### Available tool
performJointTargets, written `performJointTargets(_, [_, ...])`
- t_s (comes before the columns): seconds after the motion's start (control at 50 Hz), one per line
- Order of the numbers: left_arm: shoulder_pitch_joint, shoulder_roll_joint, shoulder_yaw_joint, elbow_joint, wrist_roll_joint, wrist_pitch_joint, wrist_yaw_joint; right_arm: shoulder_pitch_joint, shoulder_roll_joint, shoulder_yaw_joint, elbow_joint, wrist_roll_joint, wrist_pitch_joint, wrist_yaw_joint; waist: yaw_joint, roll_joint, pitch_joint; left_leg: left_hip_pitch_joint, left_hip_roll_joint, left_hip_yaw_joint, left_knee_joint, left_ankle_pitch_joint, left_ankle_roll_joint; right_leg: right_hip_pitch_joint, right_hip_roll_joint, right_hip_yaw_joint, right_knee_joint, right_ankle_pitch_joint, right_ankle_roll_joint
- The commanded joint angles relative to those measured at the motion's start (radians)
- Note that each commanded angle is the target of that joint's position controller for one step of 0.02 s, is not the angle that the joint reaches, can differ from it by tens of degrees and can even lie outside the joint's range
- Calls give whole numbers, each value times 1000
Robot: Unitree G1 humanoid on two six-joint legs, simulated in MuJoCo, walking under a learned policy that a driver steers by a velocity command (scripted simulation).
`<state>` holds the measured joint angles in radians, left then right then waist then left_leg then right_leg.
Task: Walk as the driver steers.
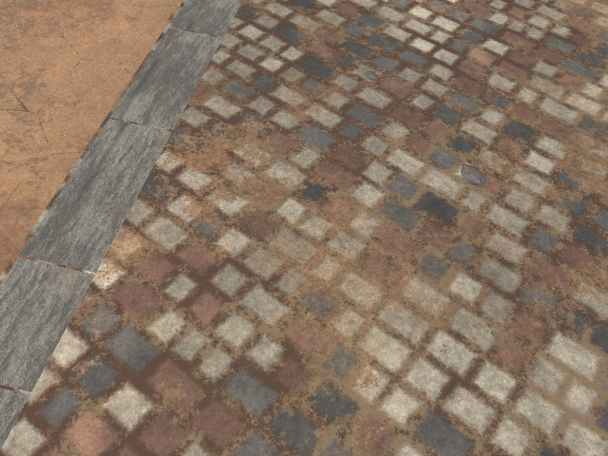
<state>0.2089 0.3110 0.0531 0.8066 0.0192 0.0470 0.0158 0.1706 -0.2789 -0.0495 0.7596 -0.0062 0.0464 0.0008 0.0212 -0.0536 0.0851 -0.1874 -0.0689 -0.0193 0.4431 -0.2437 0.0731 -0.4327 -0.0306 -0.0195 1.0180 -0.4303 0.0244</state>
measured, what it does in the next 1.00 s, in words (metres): walks ahead, turning right: right foot, then left foot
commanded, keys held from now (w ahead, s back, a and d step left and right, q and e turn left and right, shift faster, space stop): e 0.20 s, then w+e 0.64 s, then w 0.02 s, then w+q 0.14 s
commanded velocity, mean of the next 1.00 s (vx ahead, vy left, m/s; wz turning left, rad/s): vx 0.29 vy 0.00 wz -0.36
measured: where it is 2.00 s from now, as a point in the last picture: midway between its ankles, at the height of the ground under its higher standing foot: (426, 331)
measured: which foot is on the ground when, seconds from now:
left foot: down 0.00-0.42, up 0.44-0.84, down 0.86-1.00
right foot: up 0.00-0.40, down 0.42-0.86, up 0.88-1.00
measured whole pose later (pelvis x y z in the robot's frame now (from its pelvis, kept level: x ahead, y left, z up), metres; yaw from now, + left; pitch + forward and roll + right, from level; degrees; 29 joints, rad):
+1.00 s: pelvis +0.29 -0.11 -0.01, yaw -28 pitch +0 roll +1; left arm 0.31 0.29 0.05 0.89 0.03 -0.05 -0.02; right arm 0.20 -0.29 -0.03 0.81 -0.03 -0.06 0.01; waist 0.02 -0.02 0.06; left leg -0.33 -0.05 0.04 0.50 -0.17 0.06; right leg -0.29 0.08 0.07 1.15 -0.36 -0.09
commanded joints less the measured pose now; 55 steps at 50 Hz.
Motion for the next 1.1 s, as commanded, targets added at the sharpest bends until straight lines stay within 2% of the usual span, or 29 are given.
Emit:
performJointTargets(0.02, [66,66,12,-9,-1,3,-16,-28,-64,4,-43,-5,-25,-16,4,150,-132,93,237,-121,-145,587,123,31,-7,30,-23,75,10])
performJointTargets(0.08, [44,33,-4,11,-7,15,-19,-4,-72,19,1,-19,-37,-26,-21,165,-90,73,243,-94,-170,431,102,110,6,48,-221,75,5])
performJointTargets(0.14, [18,66,4,10,-8,14,-15,15,-137,4,25,-20,-30,-33,-43,180,-54,70,279,-119,-146,373,122,103,30,40,-267,31,-14])
performJointTargets(0.2, [16,61,5,6,-10,6,-12,22,-149,-6,34,-14,-22,-36,-44,153,-48,93,324,-148,-116,417,157,70,28,24,-249,-27,-24])
performJointTargets(0.26, [-33,53,3,-18,2,-2,-26,70,-161,-22,48,-25,-24,-33,-77,150,-41,122,359,-227,-217,-110,186,10,18,2,-243,-73,-49])
performJointTargets(0.3, [-69,52,4,-41,2,-9,-42,76,-163,-29,52,-28,-33,-27,-79,144,4,131,385,-272,-271,-290,191,-31,10,6,-267,-92,-71])
performJointTargets(0.36, [-24,34,3,-33,-10,-23,-54,42,-170,-39,48,-27,-52,-12,-36,117,-2,90,375,-195,-269,-234,159,91,18,-15,-402,-49,-117])
performJointTargets(0.4, [120,23,7,21,-6,-38,-57,-22,-168,-44,38,-13,-55,-3,49,105,-28,-69,294,-43,-143,-197,98,376,71,-63,-623,88,-148])
performJointTargets(0.42, [235,74,26,67,6,-49,-52,-42,-125,-32,27,-15,-59,-3,91,7,-64,-229,214,61,65,-200,49,567,28,58,-695,29,-177])
performJointTargets(0.44, [335,190,56,64,13,-61,-45,-108,-39,-2,-43,-24,-68,7,135,-239,-90,-513,53,196,423,-314,-28,696,-285,581,-848,-245,-285])
performJointTargets(0.46, [297,189,50,56,2,-67,-39,-140,-88,-11,-52,-54,-72,7,103,-116,6,-638,38,43,529,-337,-33,598,-336,710,-889,-187,-342])
performJointTargets(0.48, [242,159,43,46,-6,-67,-32,-107,-115,-17,-41,-39,-80,17,57,-39,50,-634,95,-2,573,-243,-34,558,-295,605,-863,-104,-343])
performJointTargets(0.5, [194,129,36,35,-10,-72,-26,-75,-129,-17,-21,-24,-91,29,24,-17,59,-612,116,-6,570,-148,-41,536,-234,515,-862,10,-313])
performJointTargets(0.54, [160,113,30,28,-13,-85,-19,-44,-139,-15,2,-42,-92,34,-2,-19,28,-567,128,10,554,-48,-67,538,-156,392,-859,277,-273])
performJointTargets(0.58, [194,111,30,43,-19,-96,-23,-48,-122,-9,-2,-49,-81,38,-4,-9,-14,-546,113,34,568,-3,-92,536,-128,333,-829,515,-265])
performJointTargets(0.68, [279,114,32,79,-15,-98,-16,-215,-93,12,-78,-35,-75,41,40,-29,24,-565,95,73,417,79,-120,468,-88,311,-820,641,-256])
performJointTargets(0.76, [295,137,38,89,-11,-101,-4,-303,-89,25,-131,-22,-85,43,60,-51,29,-461,65,67,220,165,-90,455,-105,344,-800,740,-234])
performJointTargets(0.8, [238,150,40,78,-11,-106,1,-228,-115,19,-121,-17,-90,33,8,-56,3,-303,46,55,141,162,-55,431,-110,346,-759,851,-196])
performJointTargets(0.82, [202,162,43,68,-10,-109,0,-131,-139,9,-93,-15,-93,22,-36,-57,-43,-158,15,58,123,127,-36,407,-97,336,-678,990,-170])
performJointTargets(0.84, [186,171,45,64,-7,-111,-5,13,-172,-7,-49,-11,-97,7,-92,-40,-126,6,-3,58,106,96,-19,399,-68,321,-514,1081,-149])
performJointTargets(0.86, [167,164,44,61,-11,-117,-11,174,-192,-17,-10,-16,-106,-9,-172,-11,-213,216,56,24,60,114,2,312,-22,285,-301,978,-131])
performJointTargets(0.88, [209,64,18,43,-7,-127,-14,328,-251,-33,3,-46,-114,-26,-193,134,-357,402,303,-244,22,-181,42,199,47,219,-6,581,-127])
performJointTargets(0.9, [360,-10,4,40,-32,-121,-22,275,-316,-45,16,-59,-108,-19,-74,380,-392,478,498,-778,-172,-242,166,-62,205,169,230,-103,-98])
performJointTargets(0.92, [314,69,10,68,7,-114,-18,187,-226,-36,13,-27,-103,-6,-56,227,-255,334,447,-797,-216,-350,177,-120,126,188,287,-27,-118])
performJointTargets(0.94, [222,84,14,54,10,-113,-26,101,-149,-21,-1,-17,-107,1,-45,133,-139,202,403,-614,-210,-299,176,-121,86,167,265,66,-120])
performJointTargets(0.96, [158,74,9,39,16,-115,-32,78,-110,-11,8,-19,-112,7,-42,83,-92,123,349,-488,-214,-157,170,-113,59,148,223,103,-120])
performJointTargets(1.0, [128,56,3,21,30,-107,-44,96,-90,-1,42,-16,-123,8,-10,130,-75,45,280,-353,-229,69,158,-75,14,112,144,108,-103])
performJointTargets(1.04, [111,33,-8,8,38,-100,-49,142,-91,0,72,-6,-137,15,3,140,-84,31,263,-305,-229,237,178,-72,2,79,76,96,-79])
performJointTargets(1.1, [-16,5,-30,-42,34,-97,-55,182,-117,-10,95,-2,-134,10,-11,133,-38,-32,241,-250,-278,206,192,-98,-23,32,-119,145,-33])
